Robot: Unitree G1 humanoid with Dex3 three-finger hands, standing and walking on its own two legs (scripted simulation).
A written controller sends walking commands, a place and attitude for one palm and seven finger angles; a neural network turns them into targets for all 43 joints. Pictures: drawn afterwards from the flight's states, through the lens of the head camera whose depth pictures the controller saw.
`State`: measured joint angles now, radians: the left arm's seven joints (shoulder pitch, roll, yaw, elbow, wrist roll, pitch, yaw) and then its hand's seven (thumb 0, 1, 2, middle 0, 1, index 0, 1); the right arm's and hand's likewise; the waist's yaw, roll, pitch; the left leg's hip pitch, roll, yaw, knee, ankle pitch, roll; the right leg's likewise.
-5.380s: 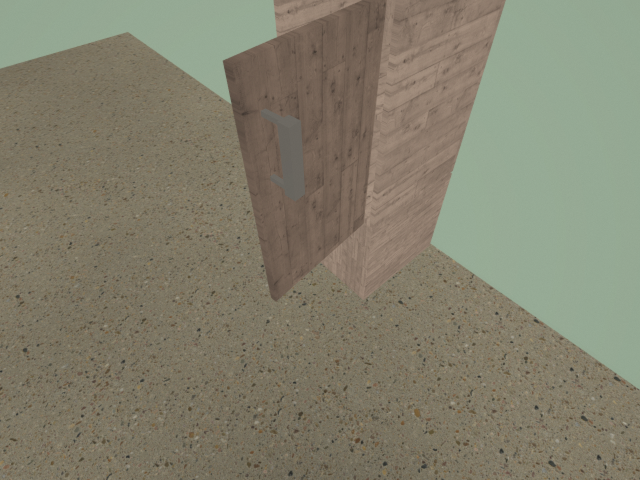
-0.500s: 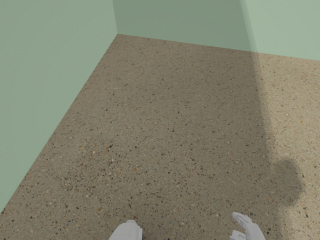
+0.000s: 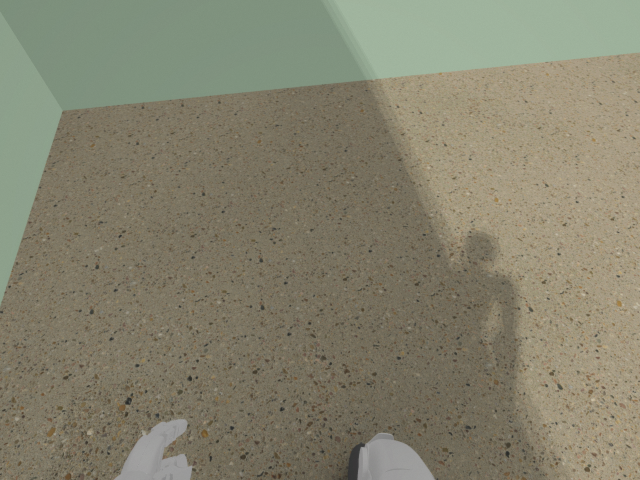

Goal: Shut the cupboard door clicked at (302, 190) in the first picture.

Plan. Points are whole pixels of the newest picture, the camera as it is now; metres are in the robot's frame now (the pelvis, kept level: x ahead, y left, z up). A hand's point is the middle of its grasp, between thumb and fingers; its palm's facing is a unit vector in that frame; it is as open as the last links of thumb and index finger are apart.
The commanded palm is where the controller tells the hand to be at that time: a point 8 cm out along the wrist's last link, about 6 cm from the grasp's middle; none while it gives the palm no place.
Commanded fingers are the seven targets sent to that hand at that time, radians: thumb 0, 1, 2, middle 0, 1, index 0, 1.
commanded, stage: walk to a spot facing it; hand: left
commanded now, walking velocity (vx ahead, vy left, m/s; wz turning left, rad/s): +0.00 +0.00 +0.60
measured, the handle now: out of the picture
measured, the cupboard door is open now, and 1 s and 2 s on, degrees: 96 96 96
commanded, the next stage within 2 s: none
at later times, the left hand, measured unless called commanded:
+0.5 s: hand (187, 470) +0.16 +0.19 -0.19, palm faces +0.30 -0.94 -0.18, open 7.3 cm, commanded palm none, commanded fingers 0.00 0.90 0.90 -0.20 -0.30 -0.20 -0.30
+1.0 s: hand out of the picture +0.12 +0.13 -0.14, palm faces +0.54 -0.79 -0.28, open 7.4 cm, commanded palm none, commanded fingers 0.00 0.90 0.90 -0.20 -0.30 -0.20 -0.30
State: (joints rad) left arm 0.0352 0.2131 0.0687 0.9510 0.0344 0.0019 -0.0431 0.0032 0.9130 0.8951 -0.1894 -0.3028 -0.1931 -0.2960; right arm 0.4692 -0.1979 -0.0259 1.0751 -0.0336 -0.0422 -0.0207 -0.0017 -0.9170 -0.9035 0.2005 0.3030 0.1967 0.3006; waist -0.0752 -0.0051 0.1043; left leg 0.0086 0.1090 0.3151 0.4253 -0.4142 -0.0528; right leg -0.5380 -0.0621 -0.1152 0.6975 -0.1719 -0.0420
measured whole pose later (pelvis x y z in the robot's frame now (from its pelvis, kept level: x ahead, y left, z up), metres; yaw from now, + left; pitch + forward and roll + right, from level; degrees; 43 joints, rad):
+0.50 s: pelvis +0.12 -0.01 -0.01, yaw +17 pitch +1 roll -1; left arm 0.16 0.20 0.07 0.97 0.02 0.00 0.02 -0.02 0.92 0.90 -0.18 -0.30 -0.20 -0.30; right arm 0.19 -0.22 -0.06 0.94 -0.03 0.03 0.01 0.01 -0.93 -0.90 0.20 0.30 0.20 0.30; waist -0.04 -0.04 0.05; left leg -0.41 0.05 0.13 0.70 -0.28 0.04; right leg -0.30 -0.13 -0.29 0.81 -0.50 0.02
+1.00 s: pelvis +0.16 -0.08 +0.01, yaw +35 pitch +0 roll +2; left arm 0.19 0.18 0.03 0.90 0.02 0.01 0.02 0.00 0.91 0.89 -0.20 -0.30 -0.20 -0.30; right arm 0.14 -0.26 -0.09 0.93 -0.02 0.09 0.03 0.00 -0.90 -0.90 0.20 0.30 0.20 0.30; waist -0.02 0.03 0.10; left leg -0.55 -0.01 0.00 1.12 -0.43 -0.06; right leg -0.25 -0.08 -0.11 0.57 -0.32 -0.01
